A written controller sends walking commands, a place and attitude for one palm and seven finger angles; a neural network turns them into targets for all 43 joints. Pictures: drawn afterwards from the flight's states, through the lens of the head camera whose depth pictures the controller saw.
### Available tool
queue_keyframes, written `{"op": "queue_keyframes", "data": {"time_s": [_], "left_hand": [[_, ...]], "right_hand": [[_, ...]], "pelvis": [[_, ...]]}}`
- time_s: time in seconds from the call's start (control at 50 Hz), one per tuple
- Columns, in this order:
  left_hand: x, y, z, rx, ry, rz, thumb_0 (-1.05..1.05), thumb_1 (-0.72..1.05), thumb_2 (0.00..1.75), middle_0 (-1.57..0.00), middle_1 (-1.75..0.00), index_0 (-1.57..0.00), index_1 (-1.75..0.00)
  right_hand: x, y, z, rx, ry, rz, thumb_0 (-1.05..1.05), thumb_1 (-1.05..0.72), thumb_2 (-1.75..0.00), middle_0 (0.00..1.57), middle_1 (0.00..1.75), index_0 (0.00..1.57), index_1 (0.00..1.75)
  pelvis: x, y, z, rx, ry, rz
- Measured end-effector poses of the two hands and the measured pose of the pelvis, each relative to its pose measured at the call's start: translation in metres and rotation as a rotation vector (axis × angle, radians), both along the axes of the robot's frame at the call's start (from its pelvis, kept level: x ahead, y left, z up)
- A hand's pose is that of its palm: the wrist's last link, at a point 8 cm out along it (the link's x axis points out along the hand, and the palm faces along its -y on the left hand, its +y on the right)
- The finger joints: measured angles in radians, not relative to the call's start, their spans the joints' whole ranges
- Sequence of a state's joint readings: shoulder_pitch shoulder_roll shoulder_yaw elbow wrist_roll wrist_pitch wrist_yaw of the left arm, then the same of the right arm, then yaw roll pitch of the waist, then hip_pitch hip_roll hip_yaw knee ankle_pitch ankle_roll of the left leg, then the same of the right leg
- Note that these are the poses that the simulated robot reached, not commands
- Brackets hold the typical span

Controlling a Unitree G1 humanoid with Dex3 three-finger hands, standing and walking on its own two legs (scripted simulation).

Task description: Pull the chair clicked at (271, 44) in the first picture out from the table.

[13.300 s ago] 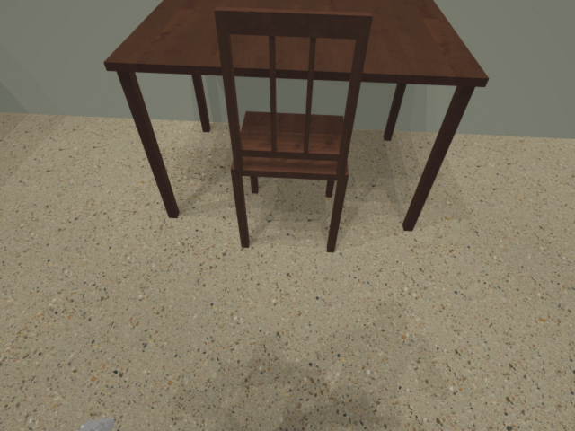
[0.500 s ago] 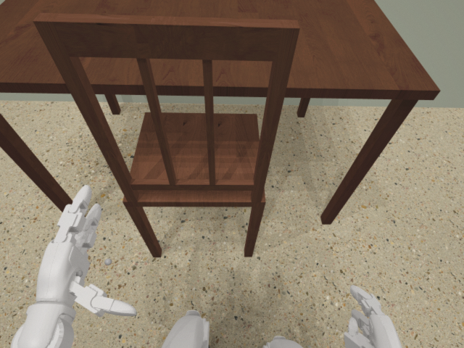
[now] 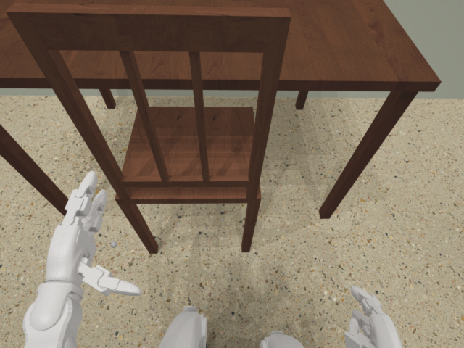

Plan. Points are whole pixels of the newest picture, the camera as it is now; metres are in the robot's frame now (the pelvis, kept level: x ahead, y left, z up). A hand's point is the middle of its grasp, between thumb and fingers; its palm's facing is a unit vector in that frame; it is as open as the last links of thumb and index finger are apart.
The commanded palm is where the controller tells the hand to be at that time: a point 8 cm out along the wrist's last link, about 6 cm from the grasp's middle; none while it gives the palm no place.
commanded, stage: aim the fingers beside a spindle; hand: left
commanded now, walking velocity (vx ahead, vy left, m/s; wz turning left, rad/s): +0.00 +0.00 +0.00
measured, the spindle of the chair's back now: (150, 129) +0.52 +0.19 +0.04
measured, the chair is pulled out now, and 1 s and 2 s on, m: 0.00 0.00 0.00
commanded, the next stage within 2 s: push the fingers through the gap in 1.66 s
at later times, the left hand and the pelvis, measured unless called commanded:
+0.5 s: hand (129, 227) +0.31 +0.19 +0.02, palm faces +0.04 -1.00 -0.03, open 16.9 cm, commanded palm +0.30 +0.24 +0.02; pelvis +0.00 +0.01 -0.01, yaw -1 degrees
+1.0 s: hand (150, 205) +0.36 +0.17 +0.00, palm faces +0.04 -1.00 -0.02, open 16.9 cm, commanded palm +0.35 +0.22 +0.00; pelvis -0.01 +0.02 -0.03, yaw -2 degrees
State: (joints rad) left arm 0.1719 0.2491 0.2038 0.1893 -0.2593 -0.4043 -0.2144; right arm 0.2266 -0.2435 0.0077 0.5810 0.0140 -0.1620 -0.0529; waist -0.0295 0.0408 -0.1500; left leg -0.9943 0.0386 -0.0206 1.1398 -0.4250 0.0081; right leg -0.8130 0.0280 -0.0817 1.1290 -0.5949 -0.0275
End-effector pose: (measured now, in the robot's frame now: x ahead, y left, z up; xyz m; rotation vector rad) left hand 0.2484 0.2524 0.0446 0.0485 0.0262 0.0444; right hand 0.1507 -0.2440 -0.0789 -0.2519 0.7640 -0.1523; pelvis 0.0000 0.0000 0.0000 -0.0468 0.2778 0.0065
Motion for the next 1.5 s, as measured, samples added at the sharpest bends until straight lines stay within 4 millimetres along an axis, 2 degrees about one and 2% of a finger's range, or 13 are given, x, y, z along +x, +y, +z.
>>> {"op": "queue_keyframes", "data": {"time_s": [0.18,0.42,0.6,0.78,1.1,1.28,1.5], "left_hand": [[0.014,-0.008,-0.007,-0.006,-0.001,-0.008,-0.02,-0.49,0.30,-0.06,-0.08,-0.06,-0.08],[0.030,-0.007,-0.017,-0.015,-0.022,0.001,-0.02,-0.49,0.30,-0.06,-0.08,-0.06,-0.08],[0.052,-0.015,-0.028,-0.030,-0.023,-0.012,-0.02,-0.50,0.30,-0.06,-0.08,-0.06,-0.08],[0.070,-0.018,-0.036,-0.028,-0.024,-0.005,-0.02,-0.50,0.30,-0.06,-0.08,-0.06,-0.08],[0.104,-0.035,-0.052,-0.024,-0.030,-0.010,-0.02,-0.50,0.30,-0.06,-0.08,-0.06,-0.08],[0.098,-0.036,-0.051,-0.012,-0.030,0.003,-0.02,-0.49,0.30,-0.06,-0.08,-0.06,-0.08],[0.094,-0.043,-0.050,-0.011,-0.043,-0.003,-0.02,-0.50,0.30,-0.06,-0.08,-0.06,-0.08]], "right_hand": [[-0.011,-0.003,-0.008,0.000,0.050,-0.017,0.01,-0.90,-0.90,0.20,0.30,0.20,0.30],[-0.017,0.001,-0.018,0.001,0.089,-0.021,0.01,-0.90,-0.90,0.20,0.30,0.20,0.30],[-0.023,0.004,-0.025,-0.007,0.118,-0.022,0.01,-0.90,-0.90,0.20,0.30,0.20,0.30],[-0.036,0.007,-0.033,-0.002,0.173,-0.034,0.01,-0.90,-0.90,0.20,0.30,0.20,0.30],[-0.060,0.006,-0.052,0.004,0.281,-0.062,0.01,-0.90,-0.90,0.20,0.30,0.20,0.30],[-0.065,0.006,-0.055,0.031,0.308,-0.073,0.01,-0.90,-0.90,0.20,0.30,0.20,0.30],[-0.054,0.001,-0.055,0.020,0.290,-0.056,0.01,-0.90,-0.90,0.20,0.30,0.20,0.30]], "pelvis": [[0.001,0.002,-0.003,0.004,0.019,-0.008],[-0.002,0.005,-0.010,0.000,0.037,-0.012],[-0.006,0.009,-0.016,-0.006,0.052,-0.013],[-0.008,0.013,-0.020,-0.009,0.068,-0.019],[-0.010,0.015,-0.032,-0.012,0.103,-0.026],[-0.009,0.014,-0.030,-0.006,0.102,-0.033],[-0.010,0.008,-0.031,-0.005,0.097,-0.024]]}}
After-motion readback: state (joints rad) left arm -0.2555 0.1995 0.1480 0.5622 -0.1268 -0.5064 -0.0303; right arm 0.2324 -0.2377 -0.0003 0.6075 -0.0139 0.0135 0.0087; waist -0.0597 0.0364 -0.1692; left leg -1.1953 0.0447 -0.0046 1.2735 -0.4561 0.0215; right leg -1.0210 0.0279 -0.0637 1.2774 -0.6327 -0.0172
